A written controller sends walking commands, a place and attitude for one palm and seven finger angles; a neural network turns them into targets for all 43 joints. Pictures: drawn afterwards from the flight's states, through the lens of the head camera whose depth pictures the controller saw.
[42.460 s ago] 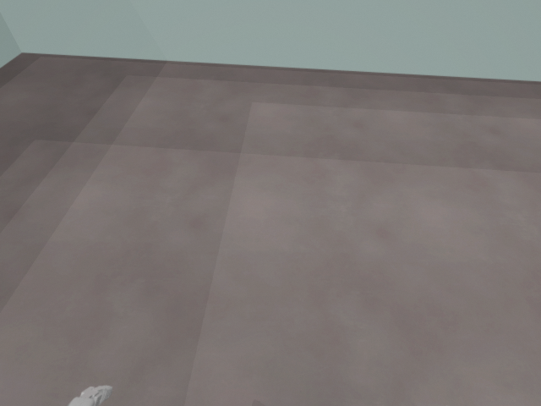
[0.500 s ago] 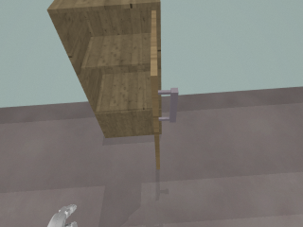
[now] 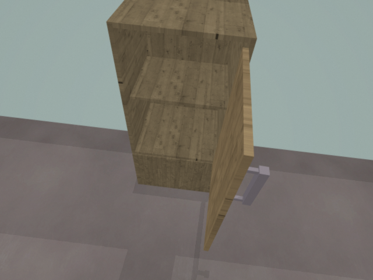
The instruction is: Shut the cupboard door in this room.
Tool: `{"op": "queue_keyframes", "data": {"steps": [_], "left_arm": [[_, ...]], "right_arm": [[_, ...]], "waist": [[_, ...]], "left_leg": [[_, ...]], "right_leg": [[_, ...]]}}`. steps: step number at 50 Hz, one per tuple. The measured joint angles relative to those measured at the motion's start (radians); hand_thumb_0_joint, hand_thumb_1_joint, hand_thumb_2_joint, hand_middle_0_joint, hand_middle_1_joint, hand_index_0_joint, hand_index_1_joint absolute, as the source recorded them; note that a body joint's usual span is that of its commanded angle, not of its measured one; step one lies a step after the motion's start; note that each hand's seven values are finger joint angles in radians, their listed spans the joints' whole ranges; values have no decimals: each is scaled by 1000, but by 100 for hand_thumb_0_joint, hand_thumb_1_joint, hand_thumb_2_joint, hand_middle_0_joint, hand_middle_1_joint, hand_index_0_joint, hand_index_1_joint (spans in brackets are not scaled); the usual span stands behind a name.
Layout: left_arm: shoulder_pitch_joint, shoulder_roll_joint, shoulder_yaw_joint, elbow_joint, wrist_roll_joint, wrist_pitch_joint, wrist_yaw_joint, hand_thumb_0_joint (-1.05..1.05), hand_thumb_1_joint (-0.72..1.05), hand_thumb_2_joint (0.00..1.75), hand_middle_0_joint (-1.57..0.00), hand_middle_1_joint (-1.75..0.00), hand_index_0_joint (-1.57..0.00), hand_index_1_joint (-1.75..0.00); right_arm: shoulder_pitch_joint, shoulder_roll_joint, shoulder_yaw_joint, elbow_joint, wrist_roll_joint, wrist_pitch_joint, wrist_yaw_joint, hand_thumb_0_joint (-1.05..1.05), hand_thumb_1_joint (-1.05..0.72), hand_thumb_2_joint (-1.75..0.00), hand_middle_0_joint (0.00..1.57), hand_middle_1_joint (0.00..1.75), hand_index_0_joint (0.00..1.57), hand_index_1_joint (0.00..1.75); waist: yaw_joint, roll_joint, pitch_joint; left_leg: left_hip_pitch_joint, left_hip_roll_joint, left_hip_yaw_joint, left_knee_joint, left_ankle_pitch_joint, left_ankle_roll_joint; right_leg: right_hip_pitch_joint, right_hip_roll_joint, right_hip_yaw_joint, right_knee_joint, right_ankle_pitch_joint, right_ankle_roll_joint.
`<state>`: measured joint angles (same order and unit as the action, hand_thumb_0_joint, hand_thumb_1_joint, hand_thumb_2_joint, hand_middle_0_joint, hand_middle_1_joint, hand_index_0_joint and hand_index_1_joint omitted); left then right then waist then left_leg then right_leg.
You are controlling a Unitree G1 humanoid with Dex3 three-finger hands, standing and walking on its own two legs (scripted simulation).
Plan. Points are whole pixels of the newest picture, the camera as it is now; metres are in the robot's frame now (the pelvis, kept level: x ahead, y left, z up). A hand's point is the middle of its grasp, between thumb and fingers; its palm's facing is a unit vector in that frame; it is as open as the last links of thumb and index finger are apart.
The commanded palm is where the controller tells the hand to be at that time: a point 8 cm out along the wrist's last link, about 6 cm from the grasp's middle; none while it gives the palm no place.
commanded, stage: turn or walk to find it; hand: left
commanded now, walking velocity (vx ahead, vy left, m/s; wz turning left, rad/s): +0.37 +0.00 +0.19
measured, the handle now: (245, 185) +0.34 -0.13 +0.00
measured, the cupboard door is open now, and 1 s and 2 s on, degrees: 87 83 83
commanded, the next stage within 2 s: stand and wait in 0.14 s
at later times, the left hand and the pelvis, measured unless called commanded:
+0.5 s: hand (140, 224) +0.29 +0.14 -0.17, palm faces +0.12 -0.98 -0.19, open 7.3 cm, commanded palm none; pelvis +0.20 -0.04 -0.01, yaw +5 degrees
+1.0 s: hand (122, 269) +0.18 +0.16 -0.17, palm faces +0.12 -0.98 -0.17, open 7.4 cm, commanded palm none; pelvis +0.22 -0.01 +0.01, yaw +3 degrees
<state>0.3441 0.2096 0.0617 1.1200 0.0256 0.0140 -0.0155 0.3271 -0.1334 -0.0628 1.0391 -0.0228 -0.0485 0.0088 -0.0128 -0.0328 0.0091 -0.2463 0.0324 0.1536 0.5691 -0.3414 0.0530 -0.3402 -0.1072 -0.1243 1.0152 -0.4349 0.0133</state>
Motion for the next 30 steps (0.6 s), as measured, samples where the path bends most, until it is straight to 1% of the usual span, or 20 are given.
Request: {"op": "queue_keyframes", "data": {"steps": [1, 3, 6, 8, 10, 12, 14, 16, 17, 18, 19, 20, 21, 22, 23, 24, 25, 27, 30], "left_arm": [[-10, -5, -1, 0, 2, -2, -4, 1, 91, 90, -20, -29, -20, -30], [-38, -13, -4, -14, 4, -10, -9, 1, 91, 90, -20, -29, -20, -30], [-86, -22, -7, -49, 5, -23, -11, 1, 91, 90, -20, -29, -20, -30], [-117, -27, -7, -69, 3, -26, -11, 1, 91, 90, -20, -29, -20, -30], [-148, -33, -9, -84, 1, -26, -10, 1, 91, 90, -20, -29, -20, -30], [-180, -39, -13, -99, -4, -27, -8, 1, 91, 90, -20, -29, -20, -30], [-211, -45, -18, -111, -7, -34, -6, 0, 91, 90, -20, -29, -20, -30], [-231, -51, -25, -123, -7, -48, -4, 0, 91, 90, -20, -29, -20, -30], [-232, -52, -28, -129, -6, -60, -3, 0, 90, 90, -20, -29, -20, -30], [-234, -57, -29, -131, -2, -75, 0, 0, 90, 90, -20, -29, -20, -30], [-239, -64, -30, -131, -1, -88, 5, 0, 90, 90, -20, -29, -20, -30], [-242, -71, -34, -130, -4, -95, 9, 0, 90, 90, -20, -29, -20, -30], [-243, -76, -37, -126, -6, -98, 12, 0, 90, 89, -20, -29, -20, -30], [-253, -81, -39, -120, -8, -93, 16, 0, 90, 89, -20, -29, -20, -30], [-266, -87, -40, -119, -10, -87, 20, 0, 90, 89, -20, -29, -20, -30], [-269, -93, -39, -120, -12, -83, 25, 0, 90, 89, -20, -29, -20, -30], [-268, -95, -30, -123, -16, -81, 34, -1, 91, 89, -20, -29, -20, -30], [-261, -83, -26, -121, -10, -65, 40, -2, 93, 89, -21, -29, -20, -30], [-235, -56, -22, -105, 0, -33, 38, -2, 93, 89, -21, -29, -20, -30]], "right_arm": [[7, 1, 2, 4, 1, -6, -5, 1, -91, -90, 20, 29, 20, 30], [23, 6, 8, 19, 4, -17, -12, 1, -91, -90, 20, 29, 20, 30], [50, 22, 18, 45, 11, -26, -16, 1, -91, -90, 20, 29, 20, 30], [65, 34, 22, 61, 14, -30, -17, 1, -91, -90, 20, 29, 20, 30], [75, 44, 24, 72, 15, -30, -19, 1, -91, -90, 20, 30, 20, 30], [78, 51, 26, 79, 13, -28, -22, 1, -91, -90, 20, 30, 20, 30], [78, 53, 26, 86, 10, -26, -24, 1, -91, -90, 20, 30, 20, 30], [82, 51, 25, 95, 11, -20, -25, 1, -91, -90, 20, 30, 20, 30], [88, 49, 23, 102, 13, -16, -25, 1, -91, -90, 20, 30, 20, 30], [87, 44, 20, 109, 17, -8, -23, 1, -91, -90, 20, 30, 20, 30], [69, 33, 17, 111, 22, 2, -22, 1, -91, -90, 20, 30, 20, 30], [49, 21, 15, 105, 28, 10, -25, 1, -91, -90, 20, 30, 20, 30], [27, 9, 12, 97, 32, 16, -29, 1, -91, -89, 20, 30, 20, 30], [-2, -4, 9, 88, 33, 22, -29, 1, -91, -90, 20, 30, 20, 30], [-38, -19, 6, 75, 31, 27, -29, 1, -91, -90, 20, 30, 20, 30], [-72, -34, 4, 62, 28, 30, -30, 1, -91, -90, 20, 30, 20, 30], [-102, -47, 0, 47, 25, 34, -30, 1, -91, -90, 20, 29, 20, 30], [-152, -62, -3, 19, 19, 44, -29, 1, -91, -90, 20, 29, 20, 30], [-186, -59, -1, -15, 12, 50, -20, 1, -91, -90, 19, 29, 19, 30]], "waist": [[-3, 6, 1], [-1, 14, 8], [10, 14, 17], [14, 9, 23], [12, 8, 31], [4, 10, 44], [-11, 14, 62], [-19, 24, 75], [-18, 26, 76], [-11, 32, 77], [-5, 45, 87], [-6, 56, 100], [-7, 63, 111], [-3, 68, 137], [2, 74, 165], [6, 80, 175], [7, 86, 174], [7, 87, 157], [9, 67, 103]], "left_leg": [[28, -7, -5, -39, 13, -3], [86, -23, -18, -121, 34, 0], [165, -42, -34, -223, 54, 0], [213, -50, -41, -271, 53, -5], [256, -52, -47, -304, 42, -13], [290, -49, -50, -317, 21, -24], [316, -42, -56, -305, -15, -38], [329, -28, -66, -247, -75, -55], [323, -21, -71, -183, -115, -61], [287, -10, -72, -67, -153, -63], [219, -4, -95, 112, -183, -59], [148, -9, -125, 287, -202, -55], [84, -15, -144, 427, -205, -54], [37, -18, -151, 532, -194, -54], [-7, -15, -150, 598, -174, -54], [-56, -7, -147, 621, -152, -56], [-99, 3, -144, 608, -136, -59], [-153, 23, -133, 519, -115, -67], [-169, 39, -114, 374, -84, -73]], "right_leg": [[-43, -1, 10, 52, 35, 0], [-117, -11, 27, 90, 104, 7], [-214, -28, 47, 86, 182, 24], [-264, -37, 49, 62, 218, 34], [-291, -39, 41, -10, 247, 39], [-285, -31, 26, -139, 267, 34], [-255, -11, 13, -267, 278, 18], [-200, 19, -1, -368, 308, 0], [-157, 32, -10, -422, 356, -8], [-133, 40, -18, -426, 325, -34], [-135, 48, -25, -389, 281, -56], [-127, 51, -33, -366, 248, -71], [-109, 52, -41, -362, 229, -79], [-76, 52, -46, -371, 224, -77], [-45, 54, -50, -383, 229, -72], [-28, 58, -54, -398, 236, -74], [-17, 63, -57, -415, 245, -76], [-1, 70, -61, -449, 263, -77], [12, 78, -59, -485, 279, -73]]}}
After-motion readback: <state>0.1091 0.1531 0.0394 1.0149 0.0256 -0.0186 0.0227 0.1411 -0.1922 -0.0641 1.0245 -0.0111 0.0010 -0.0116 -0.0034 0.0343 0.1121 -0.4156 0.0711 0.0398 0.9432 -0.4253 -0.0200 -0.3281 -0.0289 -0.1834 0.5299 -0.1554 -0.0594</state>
